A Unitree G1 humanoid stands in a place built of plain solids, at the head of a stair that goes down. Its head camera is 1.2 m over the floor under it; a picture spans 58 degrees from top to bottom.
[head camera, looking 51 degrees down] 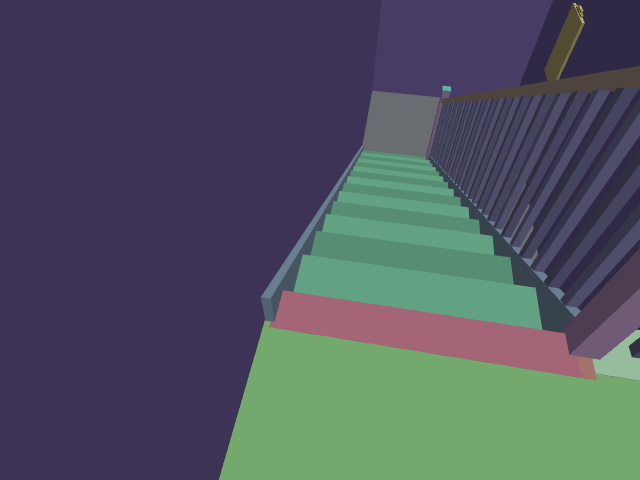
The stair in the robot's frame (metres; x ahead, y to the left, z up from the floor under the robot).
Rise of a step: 0.20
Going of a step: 0.29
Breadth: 0.90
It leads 10 degrees to the right of straight ahead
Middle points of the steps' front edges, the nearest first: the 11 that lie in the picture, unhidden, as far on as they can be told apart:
0.68 -0.31 0.00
0.97 -0.37 -0.19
1.26 -0.43 -0.38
1.55 -0.48 -0.58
1.84 -0.53 -0.78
2.13 -0.58 -0.97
2.42 -0.63 -1.17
2.71 -0.68 -1.36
3.00 -0.73 -1.56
3.29 -0.79 -1.76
3.58 -0.84 -1.95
